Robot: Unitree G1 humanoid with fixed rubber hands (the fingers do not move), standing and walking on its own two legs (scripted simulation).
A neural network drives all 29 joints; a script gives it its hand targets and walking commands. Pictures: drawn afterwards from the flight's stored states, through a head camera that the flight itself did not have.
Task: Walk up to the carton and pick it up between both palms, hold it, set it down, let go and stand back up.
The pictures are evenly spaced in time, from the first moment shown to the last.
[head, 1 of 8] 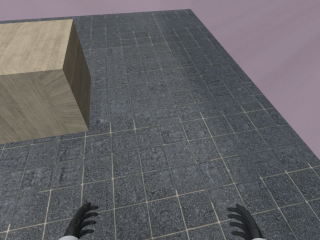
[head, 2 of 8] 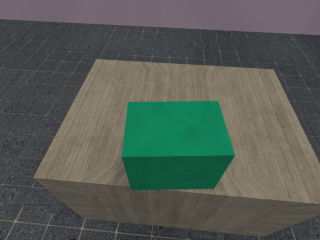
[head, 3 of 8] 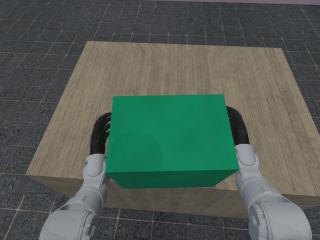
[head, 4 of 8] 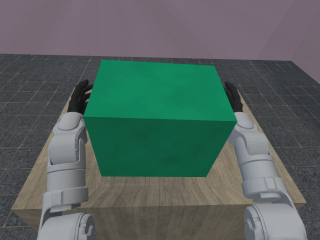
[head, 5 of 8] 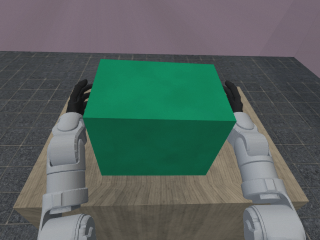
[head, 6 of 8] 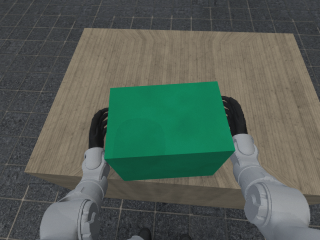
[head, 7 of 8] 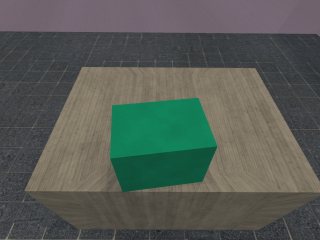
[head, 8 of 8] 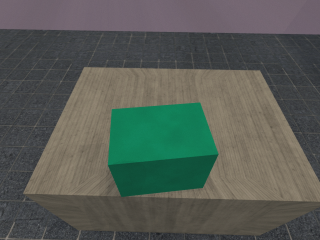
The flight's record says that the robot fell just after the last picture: no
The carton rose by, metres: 0.23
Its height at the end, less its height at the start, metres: +0.00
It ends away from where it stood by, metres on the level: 0.02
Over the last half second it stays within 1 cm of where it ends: yes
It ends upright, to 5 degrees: yes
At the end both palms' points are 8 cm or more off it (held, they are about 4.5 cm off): yes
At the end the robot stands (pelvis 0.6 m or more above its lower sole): yes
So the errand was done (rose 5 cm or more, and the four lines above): yes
